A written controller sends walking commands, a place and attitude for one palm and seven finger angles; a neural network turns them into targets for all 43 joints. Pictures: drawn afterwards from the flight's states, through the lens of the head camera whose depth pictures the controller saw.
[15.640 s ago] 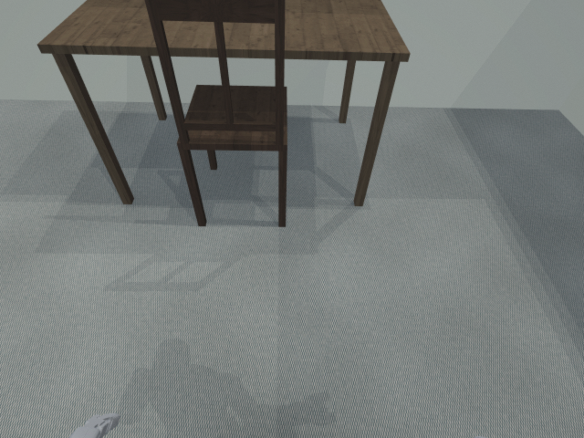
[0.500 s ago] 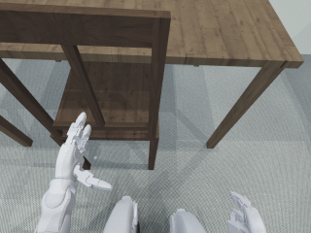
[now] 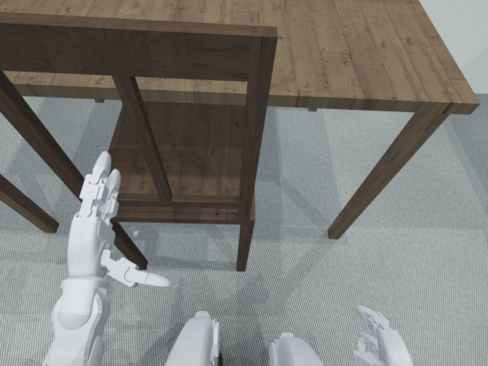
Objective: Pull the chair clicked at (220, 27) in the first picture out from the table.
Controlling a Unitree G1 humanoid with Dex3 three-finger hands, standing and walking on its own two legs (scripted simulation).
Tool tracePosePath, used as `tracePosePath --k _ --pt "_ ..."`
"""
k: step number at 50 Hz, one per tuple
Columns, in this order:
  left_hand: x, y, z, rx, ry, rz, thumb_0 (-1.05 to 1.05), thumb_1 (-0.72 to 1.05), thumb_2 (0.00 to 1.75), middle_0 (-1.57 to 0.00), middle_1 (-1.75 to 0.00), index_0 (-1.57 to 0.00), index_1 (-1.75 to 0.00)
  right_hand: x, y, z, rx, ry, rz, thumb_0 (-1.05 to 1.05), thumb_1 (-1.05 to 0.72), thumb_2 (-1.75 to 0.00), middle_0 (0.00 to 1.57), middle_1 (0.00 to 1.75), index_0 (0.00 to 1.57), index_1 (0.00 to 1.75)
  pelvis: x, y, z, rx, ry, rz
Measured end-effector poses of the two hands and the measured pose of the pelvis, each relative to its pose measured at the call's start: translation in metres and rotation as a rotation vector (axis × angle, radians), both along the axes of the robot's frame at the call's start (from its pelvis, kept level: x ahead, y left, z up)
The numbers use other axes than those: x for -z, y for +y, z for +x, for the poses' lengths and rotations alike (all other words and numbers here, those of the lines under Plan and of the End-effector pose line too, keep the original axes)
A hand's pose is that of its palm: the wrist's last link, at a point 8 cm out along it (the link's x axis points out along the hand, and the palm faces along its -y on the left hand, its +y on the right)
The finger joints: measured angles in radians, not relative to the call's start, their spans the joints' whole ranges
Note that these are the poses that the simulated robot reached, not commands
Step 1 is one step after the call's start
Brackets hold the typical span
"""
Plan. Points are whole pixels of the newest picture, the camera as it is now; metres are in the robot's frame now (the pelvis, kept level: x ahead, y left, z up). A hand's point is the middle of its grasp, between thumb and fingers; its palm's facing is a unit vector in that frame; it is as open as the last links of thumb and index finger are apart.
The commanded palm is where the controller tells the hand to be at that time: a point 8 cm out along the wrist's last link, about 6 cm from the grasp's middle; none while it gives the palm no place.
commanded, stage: aim the fingers beside a spindle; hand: left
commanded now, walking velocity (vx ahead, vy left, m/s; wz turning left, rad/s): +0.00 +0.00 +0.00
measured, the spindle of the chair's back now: (150, 151) +0.45 +0.19 +0.05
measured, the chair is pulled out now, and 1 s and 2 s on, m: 0.00 0.00 0.00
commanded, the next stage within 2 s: push the fingers through the gap in 1.00 s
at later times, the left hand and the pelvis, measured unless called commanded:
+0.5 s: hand (151, 258) +0.28 +0.16 -0.01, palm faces -0.01 -1.00 +0.04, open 16.9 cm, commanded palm +0.27 +0.21 +0.02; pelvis +0.00 +0.00 +0.00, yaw +1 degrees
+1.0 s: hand (151, 240) +0.29 +0.15 +0.05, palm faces +0.02 -1.00 -0.04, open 16.9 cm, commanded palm +0.28 +0.22 +0.02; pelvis +0.00 +0.00 +0.00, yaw +0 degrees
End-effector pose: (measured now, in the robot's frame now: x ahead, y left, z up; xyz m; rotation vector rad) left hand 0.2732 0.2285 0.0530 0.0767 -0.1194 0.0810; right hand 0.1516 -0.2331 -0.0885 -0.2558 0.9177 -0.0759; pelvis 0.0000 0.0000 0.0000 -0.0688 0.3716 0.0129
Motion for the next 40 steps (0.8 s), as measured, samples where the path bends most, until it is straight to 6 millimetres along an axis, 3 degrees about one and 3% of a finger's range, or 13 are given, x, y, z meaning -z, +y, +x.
tracePosePath --k 4,8,10,12,15,17,21,25,29,33,35,37,40 --pt "0.029 0.01 0.008 0.009 0.14 -0.037 -0.02 -0.5 0.3 -0.06 -0.08 -0.06 -0.08 0.007 0.001 -0.001 -0.009 0.017 0.018 0.0 -0.91 -0.9 0.2 0.3 0.2 0.3 0.003 0.0 -0.004 -0.014 0.001 -0.005" --pt "0.061 -0.02 0.001 0.12 0.28 -0.128 -0.02 -0.5 0.3 -0.05 -0.08 -0.06 -0.08 0.004 -0.002 -0.001 0.012 0.005 -0.001 0.01 -0.91 -0.9 0.21 0.3 0.2 0.3 0.004 0.001 -0.004 -0.012 0.008 -0.008" --pt "0.055 -0.035 -0.003 0.156 0.249 -0.137 -0.02 -0.5 0.3 -0.05 -0.08 -0.06 -0.08 0.0 -0.004 -0.002 0.024 -0.009 -0.018 0.01 -0.91 -0.9 0.21 0.3 0.2 0.3 0.003 0.001 -0.002 -0.003 0.009 -0.006" --pt "0.035 -0.04 -0.006 0.148 0.161 -0.118 -0.02 -0.5 0.3 -0.06 -0.08 -0.06 -0.08 -0.005 -0.005 -0.002 0.032 -0.018 -0.027 0.01 -0.91 -0.9 0.21 0.3 0.2 0.3 0.001 0.001 -0.001 0.004 0.004 -0.001" --pt "0.004 -0.023 -0.005 0.069 0.021 -0.047 -0.02 -0.5 0.3 -0.06 -0.08 -0.07 -0.08 -0.006 -0.005 -0.002 0.026 -0.015 -0.02 0.01 -0.91 -0.9 0.2 0.3 0.2 0.3 -0.002 -0.001 0.0 0.007 -0.004 0.003" --pt "-0.003 -0.005 -0.001 0.009 -0.007 -0.002 -0.02 -0.5 0.3 -0.07 -0.08 -0.07 -0.08 -0.003 -0.004 -0.002 0.012 -0.005 -0.007 0.0 -0.91 -0.9 0.2 0.3 0.2 0.3 -0.001 -0.002 -0.001 0.003 -0.006 0.003" --pt "0.027 0.015 0.002 -0.02 0.147 -0.027 -0.02 -0.5 0.3 -0.06 -0.08 -0.06 -0.08 0.003 -0.003 0.0 0.001 0.008 0.019 0.01 -0.91 -0.9 0.2 0.3 0.2 0.3 0.001 -0.003 -0.003 -0.008 -0.006 0.001" --pt "0.057 -0.011 -0.012 0.085 0.285 -0.12 -0.02 -0.5 0.3 -0.05 -0.08 -0.06 -0.08 0.001 -0.005 0.002 0.011 -0.01 0.001 0.01 -0.91 -0.9 0.21 0.3 0.2 0.3 0.002 -0.001 -0.003 -0.014 -0.001 -0.006" --pt "0.033 -0.041 -0.017 0.152 0.154 -0.122 -0.02 -0.5 0.3 -0.05 -0.08 -0.06 -0.08 -0.005 -0.007 0.003 0.016 -0.033 -0.032 0.01 -0.91 -0.9 0.21 0.3 0.2 0.3 0.0 -0.001 -0.001 -0.005 -0.002 -0.002" --pt "-0.001 -0.026 -0.003 0.075 -0.024 -0.025 -0.02 -0.5 0.3 -0.06 -0.08 -0.07 -0.08 -0.003 -0.006 0.004 0.003 -0.029 -0.022 0.01 -0.91 -0.9 0.2 0.3 0.2 0.3 0.0 -0.003 -0.002 -0.003 -0.005 0.002" --pt "0.002 -0.01 0.007 0.023 -0.007 0.003 -0.02 -0.5 0.3 -0.07 -0.08 -0.07 -0.08 0.001 -0.005 0.004 -0.004 -0.016 -0.004 0.0 -0.91 -0.9 0.2 0.3 0.2 0.3 0.002 -0.005 -0.003 -0.004 -0.004 0.003" --pt "0.019 0.003 0.012 -0.004 0.087 -0.008 -0.02 -0.5 0.3 -0.06 -0.08 -0.07 -0.08 0.004 -0.004 0.003 -0.005 -0.003 0.013 0.0 -0.91 -0.9 0.2 0.3 0.2 0.3 0.003 -0.006 -0.004 -0.006 -0.004 0.004" --pt "0.049 0.004 0.006 0.022 0.253 -0.066 -0.02 -0.5 0.3 -0.06 -0.08 -0.06 -0.08 0.005 -0.005 0.002 0.005 0.003 0.022 0.01 -0.91 -0.9 0.2 0.3 0.2 0.3 0.003 -0.006 -0.004 -0.007 0.001 0.003"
